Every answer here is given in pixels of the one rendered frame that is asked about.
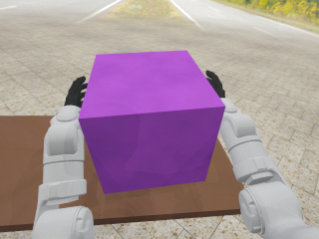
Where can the robot right upper arm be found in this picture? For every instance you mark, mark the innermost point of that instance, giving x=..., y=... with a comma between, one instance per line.
x=271, y=210

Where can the robot right hand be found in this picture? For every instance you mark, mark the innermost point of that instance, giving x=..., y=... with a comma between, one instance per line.
x=215, y=83

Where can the robot left forearm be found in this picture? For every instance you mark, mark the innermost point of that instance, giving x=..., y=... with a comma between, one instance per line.
x=63, y=159

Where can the robot right forearm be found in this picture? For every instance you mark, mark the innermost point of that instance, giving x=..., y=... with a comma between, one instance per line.
x=252, y=164

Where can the carton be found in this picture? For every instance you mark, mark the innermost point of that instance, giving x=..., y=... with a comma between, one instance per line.
x=149, y=119

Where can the robot left upper arm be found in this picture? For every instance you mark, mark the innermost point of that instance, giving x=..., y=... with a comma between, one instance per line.
x=75, y=222

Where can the robot left hand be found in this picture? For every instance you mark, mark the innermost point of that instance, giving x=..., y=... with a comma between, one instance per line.
x=75, y=93

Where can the table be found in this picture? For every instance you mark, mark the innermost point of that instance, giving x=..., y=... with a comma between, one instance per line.
x=22, y=171

